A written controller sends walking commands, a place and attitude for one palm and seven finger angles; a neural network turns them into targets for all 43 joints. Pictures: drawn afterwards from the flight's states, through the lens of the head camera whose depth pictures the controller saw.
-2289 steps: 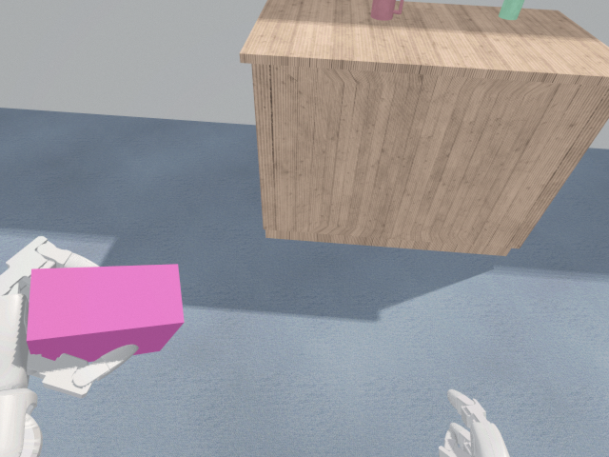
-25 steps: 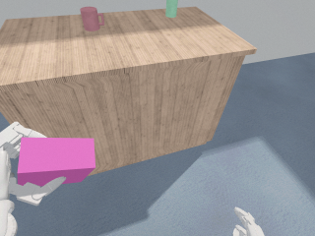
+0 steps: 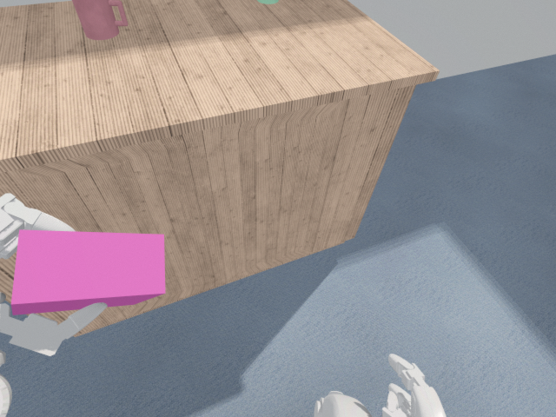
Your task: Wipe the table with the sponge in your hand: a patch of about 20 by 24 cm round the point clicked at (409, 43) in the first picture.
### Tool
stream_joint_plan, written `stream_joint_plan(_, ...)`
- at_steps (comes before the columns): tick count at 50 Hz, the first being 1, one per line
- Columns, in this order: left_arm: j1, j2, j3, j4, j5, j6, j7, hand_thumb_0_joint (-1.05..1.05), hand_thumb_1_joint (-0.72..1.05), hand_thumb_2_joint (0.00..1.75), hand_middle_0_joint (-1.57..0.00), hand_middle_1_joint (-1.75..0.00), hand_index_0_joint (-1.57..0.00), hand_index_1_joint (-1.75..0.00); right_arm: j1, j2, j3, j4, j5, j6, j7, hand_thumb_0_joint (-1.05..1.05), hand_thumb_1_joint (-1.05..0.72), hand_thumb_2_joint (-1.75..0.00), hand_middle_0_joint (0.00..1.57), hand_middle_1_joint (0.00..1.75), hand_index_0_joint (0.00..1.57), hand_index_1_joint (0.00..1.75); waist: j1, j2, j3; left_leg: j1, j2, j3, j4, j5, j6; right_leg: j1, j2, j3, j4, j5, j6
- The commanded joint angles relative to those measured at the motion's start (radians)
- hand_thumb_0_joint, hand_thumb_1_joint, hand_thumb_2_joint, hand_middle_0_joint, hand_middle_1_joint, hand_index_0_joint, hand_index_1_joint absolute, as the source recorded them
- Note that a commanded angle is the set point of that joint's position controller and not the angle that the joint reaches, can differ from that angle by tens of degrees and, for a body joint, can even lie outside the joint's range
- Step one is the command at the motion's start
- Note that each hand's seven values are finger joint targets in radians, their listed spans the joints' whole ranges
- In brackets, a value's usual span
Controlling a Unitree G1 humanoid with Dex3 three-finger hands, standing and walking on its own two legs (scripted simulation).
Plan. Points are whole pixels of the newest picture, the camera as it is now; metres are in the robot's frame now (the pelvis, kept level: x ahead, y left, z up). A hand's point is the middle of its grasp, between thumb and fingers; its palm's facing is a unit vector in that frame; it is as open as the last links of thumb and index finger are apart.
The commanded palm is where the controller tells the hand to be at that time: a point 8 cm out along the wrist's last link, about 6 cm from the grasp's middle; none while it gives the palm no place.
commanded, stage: take the last steps up to it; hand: left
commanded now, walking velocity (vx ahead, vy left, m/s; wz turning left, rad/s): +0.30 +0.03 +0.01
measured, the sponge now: (109, 274) +0.24 +0.21 +0.14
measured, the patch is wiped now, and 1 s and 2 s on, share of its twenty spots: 0.95 0.95 0.95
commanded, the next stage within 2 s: come to a stop and stand still in 1.02 s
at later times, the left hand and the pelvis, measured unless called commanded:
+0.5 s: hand (113, 177) +0.34 +0.23 +0.17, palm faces +0.48 -0.78 -0.40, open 10.3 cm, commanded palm +0.28 +0.25 +0.18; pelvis +0.13 -0.03 -0.01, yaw +2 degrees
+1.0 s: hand (147, 125) +0.46 +0.22 +0.16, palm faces +0.46 -0.79 -0.40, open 10.3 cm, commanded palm +0.39 +0.25 +0.18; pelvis +0.24 -0.03 -0.01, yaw +2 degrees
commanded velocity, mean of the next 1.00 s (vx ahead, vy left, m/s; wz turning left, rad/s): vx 0.24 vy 0.06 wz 0.00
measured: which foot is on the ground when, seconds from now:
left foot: down 0.00-0.10, up 0.12-0.34, down 0.36-0.58, up 0.60-0.86, down 0.88-1.00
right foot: up 0.00-0.10, down 0.12-0.38, up 0.40-0.56, down 0.58-0.88, up 0.90-1.00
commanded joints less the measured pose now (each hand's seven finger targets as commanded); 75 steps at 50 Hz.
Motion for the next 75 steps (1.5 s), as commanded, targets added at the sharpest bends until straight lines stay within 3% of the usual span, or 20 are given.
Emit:
stream_joint_plan(1,-0.035,0.164,0.13,-0.169,-0.005,-0.071,0.018,0.0,0.1,1.3,-1.2,-1.6,-1.2,-1.6,-0.078,-0.186,-0.074,-0.144,0.002,-0.051,-0.023,0.0,-0.9,-0.9,0.2,0.3,0.2,0.3,-0.006,0.229,-0.126,-0.005,0.175,-0.042,-0.126,0.312,0.117,0.212,0.038,-0.112,-0.333,0.122,0.013)
stream_joint_plan(4,-0.076,0.173,0.135,-0.131,0.001,-0.069,0.022,0.0,0.1,1.3,-1.2,-1.6,-1.2,-1.6,-0.089,-0.174,-0.075,-0.142,0.008,-0.032,-0.025,0.0,-0.9,-0.9,0.2,0.3,0.2,0.3,0.019,0.07,-0.208,-0.196,0.076,0.044,0.278,0.185,0.067,0.571,0.014,-0.051,-0.499,0.149,-0.03)
stream_joint_plan(6,-0.068,0.239,0.202,-0.112,-0.001,-0.078,0.029,0.0,0.1,1.3,-1.2,-1.6,-1.2,-1.6,-0.104,-0.164,-0.075,-0.172,0.007,-0.026,-0.018,0.0,-0.9,-0.9,0.2,0.3,0.2,0.3,0.037,-0.211,-0.239,-0.547,-0.056,-0.056,0.751,-0.238,0.026,0.694,-0.353,0.605,-0.631,0.219,-0.238)
stream_joint_plan(7,-0.076,0.2,0.165,-0.15,-0.017,-0.085,0.019,0.0,0.1,1.3,-1.2,-1.6,-1.2,-1.6,-0.085,-0.168,-0.081,-0.149,0.009,-0.022,-0.008,0.0,-0.9,-0.9,0.2,0.3,0.2,0.3,0.031,-0.159,-0.222,-0.53,-0.004,-0.142,0.795,-0.248,0.019,0.591,-0.371,0.609,-0.676,-0.008,-0.251)
stream_joint_plan(11,-0.066,0.219,0.182,-0.285,-0.009,-0.095,0.023,0.0,0.1,1.3,-1.2,-1.6,-1.2,-1.6,-0.135,-0.17,-0.068,-0.136,0.007,0.015,-0.008,0.0,-0.9,-0.9,0.2,0.3,0.2,0.3,0.009,-0.094,-0.153,-0.337,0.078,-0.146,0.509,-0.137,0.011,0.297,-0.301,0.285,-0.659,0.031,-0.195)
stream_joint_plan(16,-0.063,0.191,0.152,-0.274,-0.028,-0.076,0.043,0.0,0.1,1.3,-1.2,-1.6,-1.2,-1.6,-0.094,-0.175,-0.085,-0.144,0.0,0.001,-0.05,0.0,-0.9,-0.9,0.2,0.3,0.2,0.3,-0.011,0.038,-0.166,0.03,-0.053,0.027,0.033,0.046,0.006,0.159,-0.151,0.075,-0.491,-0.185,-0.097)
stream_joint_plan(18,-0.109,0.151,0.128,-0.271,-0.021,-0.088,0.039,0.0,0.1,1.3,-1.2,-1.6,-1.2,-1.6,-0.08,-0.212,-0.096,-0.161,0.005,-0.006,-0.054,0.0,-0.9,-0.9,0.2,0.3,0.2,0.3,-0.016,0.334,-0.15,0.107,0.147,-0.349,-0.164,-0.113,0.111,0.002,0.014,-0.014,-0.147,-0.222,-0.012)
stream_joint_plan(20,-0.115,0.179,0.135,-0.152,-0.004,-0.086,0.032,0.0,0.1,1.3,-1.2,-1.6,-1.2,-1.6,-0.079,-0.188,-0.089,-0.149,0.0,-0.017,-0.05,0.0,-0.9,-0.9,0.2,0.3,0.2,0.3,-0.032,0.347,-0.094,0.031,0.313,-0.64,-0.296,-0.18,0.247,-0.111,0.007,0.065,0.133,-0.228,-0.005)
stream_joint_plan(27,-0.072,0.141,0.084,-0.212,-0.005,-0.065,0.032,0.0,0.1,1.3,-1.2,-1.6,-1.2,-1.6,-0.092,-0.184,-0.07,-0.148,0.008,-0.036,-0.027,0.0,-0.9,-0.9,0.2,0.3,0.2,0.3,0.006,0.222,-0.18,-0.137,0.132,-0.159,-0.013,0.098,0.119,0.342,0.04,-0.066,-0.453,0.012,0.007)
stream_joint_plan(29,-0.088,0.181,0.113,-0.159,0.009,-0.059,0.039,0.0,0.1,1.3,-1.2,-1.6,-1.2,-1.6,-0.079,-0.154,-0.068,-0.146,0.007,-0.019,-0.028,0.0,-0.9,-0.9,0.2,0.3,0.2,0.3,0.006,-0.153,-0.189,-0.428,-0.033,-0.006,0.387,-0.109,0.034,0.558,-0.194,0.353,-0.648,-0.022,-0.111)
stream_joint_plan(31,-0.165,0.196,0.121,-0.169,-0.012,-0.058,0.031,0.0,0.1,1.3,-1.2,-1.6,-1.2,-1.6,-0.112,-0.192,-0.085,-0.148,0.012,-0.024,-0.022,0.0,-0.9,-0.9,0.2,0.3,0.2,0.3,0.017,-0.18,-0.111,-0.581,-0.032,-0.125,0.679,-0.19,-0.002,0.501,-0.371,0.65,-0.757,-0.076,-0.242)
stream_joint_plan(37,-0.097,0.17,0.12,-0.145,-0.01,-0.088,0.03,0.0,0.1,1.3,-1.2,-1.6,-1.2,-1.6,-0.119,-0.14,-0.05,-0.134,0.003,0.014,-0.032,0.0,-0.9,-0.9,0.2,0.3,0.2,0.3,0.017,-0.111,-0.138,-0.322,0.011,-0.044,0.267,0.001,0.01,0.409,-0.226,0.148,-0.599,0.388,-0.15)
stream_joint_plan(41,-0.126,0.15,0.09,-0.194,-0.017,-0.077,0.042,0.0,0.1,1.3,-1.2,-1.6,-1.2,-1.6,-0.114,-0.159,-0.072,-0.158,0.0,-0.014,-0.043,0.0,-0.9,-0.9,0.2,0.3,0.2,0.3,0.012,-0.043,-0.17,-0.031,-0.064,0.052,-0.012,0.164,0.019,0.342,-0.161,0.123,-0.505,0.238,-0.096)
stream_joint_plan(44,-0.17,0.152,0.083,-0.251,-0.019,-0.084,0.04,0.0,0.1,1.3,-1.2,-1.6,-1.2,-1.6,-0.08,-0.205,-0.097,-0.168,0.016,-0.016,-0.039,0.0,-0.9,-0.9,0.2,0.3,0.2,0.3,-0.012,0.263,-0.261,0.276,0.21,-0.38,-0.118,0.315,0.173,0.037,0.017,0.005,-0.054,-0.091,0.007)
stream_joint_plan(46,-0.142,0.201,0.112,-0.222,-0.016,-0.073,0.032,0.0,0.1,1.3,-1.2,-1.6,-1.2,-1.6,-0.106,-0.178,-0.084,-0.163,0.001,-0.02,-0.045,0.0,-0.9,-0.9,0.2,0.3,0.2,0.3,-0.009,0.297,-0.209,0.196,0.308,-0.55,-0.198,0.258,0.267,-0.068,0.001,0.087,0.159,-0.239,0.004)
stream_joint_plan(54,-0.031,0.161,0.131,-0.2,-0.019,-0.062,0.043,0.0,0.1,1.3,-1.2,-1.6,-1.2,-1.6,-0.103,-0.18,-0.065,-0.156,0.014,-0.025,-0.033,0.0,-0.9,-0.9,0.2,0.3,0.2,0.3,0.009,0.178,-0.194,-0.223,0.105,-0.099,0.013,0.012,0.086,0.434,0.017,-0.03,-0.495,0.04,0.002)
stream_joint_plan(57,-0.087,0.172,0.123,-0.124,-0.03,-0.047,0.04,0.0,0.1,1.3,-1.2,-1.6,-1.2,-1.6,-0.096,-0.176,-0.077,-0.166,0.015,-0.014,-0.029,0.0,-0.9,-0.9,0.2,0.3,0.2,0.3,0.018,-0.228,-0.114,-0.463,-0.056,-0.068,0.49,-0.183,-0.008,0.457,-0.328,0.565,-0.71,0.157,-0.193)
stream_joint_plan(62,-0.077,0.156,0.104,-0.116,-0.015,-0.07,0.044,0.0,0.1,1.3,-1.2,-1.6,-1.2,-1.6,-0.131,-0.138,-0.033,-0.145,0.007,-0.004,-0.036,0.0,-0.9,-0.9,0.2,0.3,0.2,0.3,0.018,-0.114,-0.165,-0.278,-0.034,-0.071,0.211,-0.05,-0.008,0.504,-0.21,0.157,-0.499,0.749,-0.12)
stream_joint_plan(71,-0.109,0.18,0.105,-0.289,-0.019,-0.063,0.041,0.0,0.1,1.3,-1.2,-1.6,-1.2,-1.6,-0.135,-0.178,-0.057,-0.183,-0.009,-0.017,-0.055,0.0,-0.9,-0.9,0.2,0.3,0.2,0.3,0.022,0.271,-0.197,-0.039,0.165,-0.277,-0.144,0.527,0.079,0.328,0.012,0.055,-0.374,-0.027,0.006)
stream_joint_plan(75,-0.064,0.141,0.087,-0.228,-0.026,-0.048,0.039,0.0,0.1,1.3,-1.2,-1.6,-1.2,-1.6,-0.103,-0.184,-0.058,-0.178,-0.002,-0.024,-0.048,0.0,-0.9,-0.9,0.2,0.3,0.2,0.3,0.014,0.156,-0.227,-0.067,0.113,-0.191,-0.087,0.375,0.035,0.408,0.005,0.07,-0.526,0.181,0.002)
